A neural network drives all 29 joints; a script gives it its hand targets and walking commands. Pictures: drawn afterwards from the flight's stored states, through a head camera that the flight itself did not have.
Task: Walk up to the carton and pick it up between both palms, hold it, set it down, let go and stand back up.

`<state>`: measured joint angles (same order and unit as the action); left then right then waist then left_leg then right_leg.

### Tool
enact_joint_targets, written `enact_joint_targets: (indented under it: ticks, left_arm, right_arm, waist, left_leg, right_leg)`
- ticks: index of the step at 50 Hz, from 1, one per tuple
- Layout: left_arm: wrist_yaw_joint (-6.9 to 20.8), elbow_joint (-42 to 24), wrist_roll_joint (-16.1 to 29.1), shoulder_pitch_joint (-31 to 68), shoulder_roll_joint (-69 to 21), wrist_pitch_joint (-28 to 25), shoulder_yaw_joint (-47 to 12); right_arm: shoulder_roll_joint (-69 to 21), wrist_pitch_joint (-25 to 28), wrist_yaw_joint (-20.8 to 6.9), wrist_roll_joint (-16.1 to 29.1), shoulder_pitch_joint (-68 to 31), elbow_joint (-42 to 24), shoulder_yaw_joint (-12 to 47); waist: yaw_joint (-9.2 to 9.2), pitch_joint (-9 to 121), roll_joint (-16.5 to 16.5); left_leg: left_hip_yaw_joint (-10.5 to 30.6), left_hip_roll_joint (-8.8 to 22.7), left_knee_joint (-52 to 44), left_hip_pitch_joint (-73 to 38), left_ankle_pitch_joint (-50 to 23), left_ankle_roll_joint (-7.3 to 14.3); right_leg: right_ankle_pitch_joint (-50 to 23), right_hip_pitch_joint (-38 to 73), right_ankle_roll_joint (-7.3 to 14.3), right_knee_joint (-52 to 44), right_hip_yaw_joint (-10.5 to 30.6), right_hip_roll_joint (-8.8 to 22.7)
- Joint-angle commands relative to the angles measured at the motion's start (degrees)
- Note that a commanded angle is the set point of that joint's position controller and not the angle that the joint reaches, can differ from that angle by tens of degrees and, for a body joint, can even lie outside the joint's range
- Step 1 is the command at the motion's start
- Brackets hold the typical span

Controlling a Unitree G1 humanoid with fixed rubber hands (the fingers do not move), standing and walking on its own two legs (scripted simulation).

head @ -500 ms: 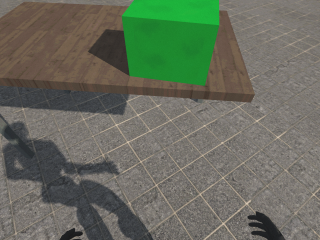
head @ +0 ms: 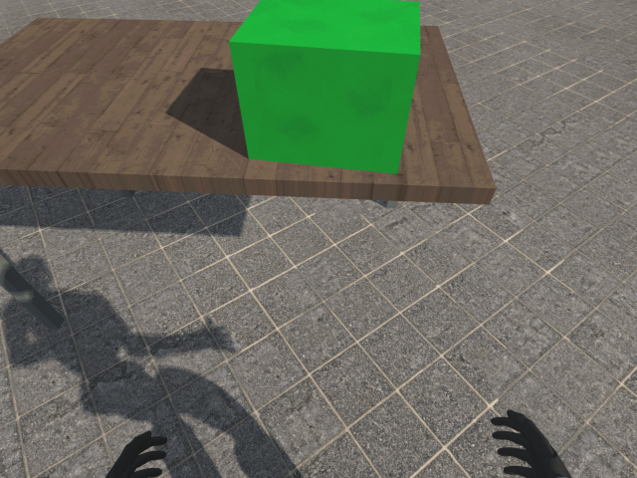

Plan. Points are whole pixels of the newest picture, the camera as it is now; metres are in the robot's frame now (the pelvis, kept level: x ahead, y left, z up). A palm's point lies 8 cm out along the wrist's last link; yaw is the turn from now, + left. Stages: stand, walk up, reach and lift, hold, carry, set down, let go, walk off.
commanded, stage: stand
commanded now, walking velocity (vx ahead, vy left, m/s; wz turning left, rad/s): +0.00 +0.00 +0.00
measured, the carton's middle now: (331, 83) +0.80 -0.03 +0.10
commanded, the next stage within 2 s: none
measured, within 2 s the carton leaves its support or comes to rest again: neither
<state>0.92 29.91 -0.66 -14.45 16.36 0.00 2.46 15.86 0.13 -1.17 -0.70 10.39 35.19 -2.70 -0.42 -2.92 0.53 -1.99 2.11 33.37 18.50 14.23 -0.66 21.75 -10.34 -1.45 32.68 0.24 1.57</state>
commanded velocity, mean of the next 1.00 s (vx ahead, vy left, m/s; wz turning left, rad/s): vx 0.00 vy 0.00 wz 0.00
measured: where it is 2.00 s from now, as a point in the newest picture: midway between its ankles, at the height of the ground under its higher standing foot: outside the picture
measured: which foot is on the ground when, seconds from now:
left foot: down 0.00-1.00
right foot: down 0.00-1.00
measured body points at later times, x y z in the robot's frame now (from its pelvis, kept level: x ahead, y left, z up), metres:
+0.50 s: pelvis -0.01 +0.01 +0.00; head +0.00 +0.01 +0.45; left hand +0.12 +0.27 -0.09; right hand +0.13 -0.26 -0.09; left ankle +0.04 +0.13 -0.73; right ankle -0.05 -0.14 -0.73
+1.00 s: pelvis -0.01 +0.01 +0.00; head +0.00 +0.01 +0.45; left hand +0.13 +0.27 -0.09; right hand +0.12 -0.27 -0.09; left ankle +0.04 +0.13 -0.73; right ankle -0.05 -0.14 -0.73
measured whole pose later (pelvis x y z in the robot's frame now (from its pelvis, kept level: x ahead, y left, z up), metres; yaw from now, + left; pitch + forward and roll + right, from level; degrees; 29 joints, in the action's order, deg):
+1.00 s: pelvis -0.01 +0.01 +0.00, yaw -1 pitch -1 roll +0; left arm 0.8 32.0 -0.5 -17.5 16.7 -0.4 2.1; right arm 16.0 0.4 -1.2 -0.8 13.3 37.5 -2.1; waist -0.6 -1.9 0.8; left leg -2.9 2.4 31.9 17.5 13.2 -0.3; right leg 20.1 -9.7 -2.0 31.0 1.3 1.6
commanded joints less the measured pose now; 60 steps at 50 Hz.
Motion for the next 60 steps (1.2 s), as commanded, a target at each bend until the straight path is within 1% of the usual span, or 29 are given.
enact_joint_targets:
  ticks: [1,2,3,4,6,9,12,13,15,17,18,21,23,25,26,27,29,30,33,35,38,40,46,48,50,52,54,57,60]
  left_arm:
    - [-0.1,-3.7,0.0,-0.5,7.2,-1.1,2.4]
    - [-0.1,-3.7,0.0,-0.4,6.9,-1.2,2.4]
    - [-0.1,-3.3,-0.1,-0.9,6.7,-1.0,2.3]
    - [-0.1,-3.5,0.3,-0.4,7.5,-1.1,2.3]
    - [0.1,-3.5,0.1,-1.0,6.6,-1.0,2.2]
    - [0.1,-3.1,0.1,-1.6,6.5,-1.1,2.3]
    - [0.1,-2.9,-0.1,-1.9,6.5,-1.3,2.1]
    - [0.1,-2.6,0.1,-1.9,7.3,-1.3,2.1]
    - [0.1,-2.3,0.2,-3.0,6.5,-1.4,2.1]
    - [0.0,-2.7,0.1,-2.3,6.7,-1.4,1.9]
    - [0.0,-2.3,0.0,-3.2,6.7,-1.4,2.2]
    - [0.0,-2.1,0.0,-3.0,7.2,-1.4,2.1]
    - [0.0,-2.1,-0.1,-3.4,7.0,-1.3,2.2]
    - [0.0,-2.0,0.2,-3.8,7.3,-1.5,2.0]
    - [-0.1,-2.0,0.2,-3.8,6.5,-1.5,1.8]
    - [-0.2,-2.3,0.0,-3.2,6.5,-1.6,1.8]
    - [-0.1,-2.1,0.1,-3.0,7.4,-1.6,2.0]
    - [-0.1,-1.8,0.0,-3.7,6.9,-1.5,2.0]
    - [-0.3,-1.9,0.0,-3.8,7.0,-1.6,1.7]
    - [-0.2,-1.9,0.3,-4.1,7.0,-1.4,1.9]
    - [-0.2,-2.1,0.0,-3.8,6.9,-1.2,2.0]
    - [-0.3,-1.8,0.0,-4.1,6.9,-1.3,1.7]
    - [-0.3,-1.8,0.3,-3.2,7.0,-1.4,1.7]
    - [-0.3,-2.2,0.2,-2.9,6.6,-1.4,1.5]
    - [-0.4,-1.9,0.0,-3.3,7.0,-1.4,1.6]
    - [-0.4,-1.6,0.1,-3.8,7.8,-1.5,1.8]
    - [-0.4,-1.5,0.1,-3.4,7.2,-1.4,1.7]
    - [-0.4,-1.8,0.3,-2.1,7.2,-1.4,1.7]
    - [-0.4,-1.4,0.1,-3.0,7.1,-1.3,1.7]
  right_arm:
    - [6.6,1.2,0.2,0.1,-0.9,-3.6,-1.7]
    - [6.5,1.3,0.1,0.0,-1.3,-3.4,-1.6]
    - [7.3,1.2,0.2,-0.1,-1.2,-3.0,-1.6]
    - [6.4,1.3,0.2,0.0,-0.2,-3.1,-1.5]
    - [7.4,1.5,0.1,0.0,-0.7,-3.3,-1.6]
    - [7.4,1.6,0.1,-0.1,-0.3,-3.1,-1.5]
    - [7.6,1.5,0.1,-0.2,0.1,-2.7,-1.6]
    - [7.0,1.6,0.0,-0.1,0.5,-2.7,-1.4]
    - [7.5,1.6,0.0,-0.2,0.2,-2.8,-1.4]
    - [7.4,1.7,0.0,-0.1,0.4,-2.7,-1.3]
    - [7.5,1.6,0.1,-0.2,0.1,-2.4,-1.5]
    - [7.1,1.4,0.1,-0.1,0.4,-2.1,-1.4]
    - [7.3,1.3,0.0,-0.2,1.0,-2.0,-1.7]
    - [7.6,1.4,0.0,-0.1,1.2,-2.3,-1.4]
    - [7.5,1.3,0.0,-0.1,0.7,-2.6,-1.5]
    - [7.3,1.4,0.1,-0.1,0.2,-2.7,-1.5]
    - [7.0,1.6,0.1,-0.2,2.1,-2.8,-1.2]
    - [7.9,1.6,0.2,-0.1,1.6,-2.4,-1.5]
    - [7.1,1.4,0.2,0.3,1.3,-2.0,-1.4]
    - [7.4,1.4,0.2,0.0,1.6,-2.4,-1.4]
    - [7.2,1.3,0.2,0.1,1.4,-1.9,-1.2]
    - [7.0,1.3,0.2,0.1,1.4,-2.1,-1.1]
    - [7.1,1.2,0.1,-0.1,2.2,-1.6,-1.2]
    - [7.1,1.2,0.1,-0.1,1.9,-1.5,-1.4]
    - [7.4,1.3,0.2,0.0,2.1,-1.9,-1.3]
    - [7.4,1.3,0.1,0.1,1.8,-2.0,-1.3]
    - [7.3,1.4,0.1,0.2,2.1,-1.6,-1.4]
    - [7.3,1.3,0.2,0.1,2.2,-2.0,-1.2]
    - [7.2,1.2,0.4,0.1,1.8,-1.4,-1.1]
  waist:
    - [0.08,6.1,-0.2]
    - [0.20,4.6,0.6]
    - [0.32,3.0,-1.5]
    - [-0.51,3.5,0.7]
    - [0.49,4.8,-1.3]
    - [0.01,3.8,-1.7]
    - [0.18,2.9,-1.4]
    - [-0.12,3.7,0.8]
    - [0.36,4.6,-1.5]
    - [-0.06,3.4,-1.0]
    - [0.83,5.0,-0.6]
    - [0.16,1.3,-2.2]
    - [0.21,0.5,-0.5]
    - [0.22,3.0,0.3]
    - [0.25,0.7,-0.6]
    - [0.13,1.4,-1.2]
    - [-0.71,5.3,0.4]
    - [0.22,6.3,-0.6]
    - [0.09,4.2,-1.4]
    - [-0.16,3.3,-0.1]
    - [0.03,2.3,-0.7]
    - [0.03,3.9,-1.3]
    - [-0.41,3.0,0.4]
    - [-0.18,1.0,-0.6]
    - [-0.04,2.5,-1.9]
    - [-0.01,4.3,0.3]
    - [-0.06,4.5,-1.3]
    - [-0.38,3.0,1.2]
    - [0.16,3.8,-0.5]
  left_leg:
    - [5.0,4.0,-3.6,-6.3,-10.1,3.0]
    - [4.7,4.1,-3.3,-5.7,-10.4,3.1]
    - [4.6,4.0,-4.0,-4.8,-7.6,2.8]
    - [4.6,3.9,-4.5,-5.0,-6.5,2.7]
    - [5.0,4.3,-5.8,-4.8,-4.9,2.6]
    - [5.4,4.5,-6.7,-4.5,-4.0,2.9]
    - [5.7,4.4,-7.1,-3.8,-2.6,3.0]
    - [6.0,4.7,-7.1,-5.0,-3.6,3.0]
    - [5.9,5.0,-7.0,-4.7,-3.7,3.4]
    - [5.6,4.8,-7.1,-4.5,-5.1,3.1]
    - [5.9,5.2,-7.2,-5.3,-4.4,3.5]
    - [5.6,4.5,-7.8,-3.0,-0.9,3.1]
    - [5.6,4.4,-7.7,-3.3,0.4,3.0]
    - [5.4,4.4,-7.3,-4.5,-0.7,3.2]
    - [5.3,4.4,-7.2,-3.6,0.1,3.3]
    - [5.1,4.4,-6.5,-4.2,-3.2,3.2]
    - [5.2,4.8,-6.5,-5.9,-5.4,3.1]
    - [6.0,5.0,-6.6,-6.4,-4.8,3.4]
    - [5.4,4.7,-6.1,-5.0,-7.6,3.6]
    - [4.6,4.5,-5.5,-5.6,-8.7,3.1]
    - [5.5,4.9,-7.1,-4.0,-3.5,3.4]
    - [4.5,4.2,-5.7,-5.7,-5.1,3.0]
    - [4.7,4.6,-5.6,-5.6,-6.8,2.7]
    - [4.5,4.3,-6.5,-4.5,-4.5,2.7]
    - [5.1,4.3,-6.1,-4.4,-6.8,3.0]
    - [4.5,4.0,-5.6,-5.9,-7.5,2.8]
    - [4.6,4.4,-5.6,-5.3,-9.4,2.9]
    - [4.3,4.2,-5.4,-5.1,-9.1,2.8]
    - [4.2,4.1,-5.3,-5.9,-7.2,2.5]
  right_leg:
    - [-12.2,-2.8,2.8,-5.6,4.1,4.6]
    - [-12.7,-3.8,2.9,-6.2,4.1,4.7]
    - [-10.5,-4.7,3.0,-7.0,4.8,4.7]
    - [-9.1,-4.7,3.1,-7.0,4.3,4.6]
    - [-7.3,-3.9,2.8,-6.7,3.9,3.9]
    - [-6.8,-3.9,2.7,-6.8,4.3,3.8]
    - [-6.3,-4.2,2.6,-6.9,4.2,3.6]
    - [-6.8,-4.2,2.7,-6.7,4.0,3.8]
    - [-7.3,-3.1,2.8,-6.6,4.4,3.9]
    - [-7.9,-3.0,2.6,-6.5,4.2,3.9]
    - [-6.8,-2.7,2.5,-6.4,4.1,4.0]
    - [-5.0,-4.2,2.6,-7.0,4.9,3.6]
    - [-3.8,-6.4,2.6,-7.5,4.3,3.4]
    - [-4.9,-5.9,2.9,-7.2,4.6,3.4]
    - [-4.4,-7.2,2.8,-7.7,5.1,3.5]
    - [-7.0,-6.3,2.9,-7.5,5.2,3.9]
    - [-8.2,-4.1,2.4,-6.3,3.8,3.8]
    - [-7.2,-4.2,2.3,-5.9,3.9,3.5]
    - [-10.2,-3.8,2.4,-6.2,4.3,3.8]
    - [-11.3,-4.2,2.4,-6.7,4.0,3.9]
    - [-7.2,-4.4,2.4,-6.8,4.5,3.7]
    - [-8.3,-4.8,2.8,-7.3,5.0,4.2]
    - [-10.3,-4.4,2.5,-7.0,4.5,4.1]
    - [-8.1,-5.3,2.7,-7.4,4.7,4.0]
    - [-10.6,-2.8,2.7,-6.7,4.9,4.0]
    - [-11.5,-3.6,2.6,-6.2,4.6,4.1]
    - [-13.9,-1.9,2.7,-6.1,5.0,4.2]
    - [-13.6,-2.5,2.7,-6.5,4.9,4.2]
    - [-11.0,-3.2,2.7,-6.7,4.9,4.2]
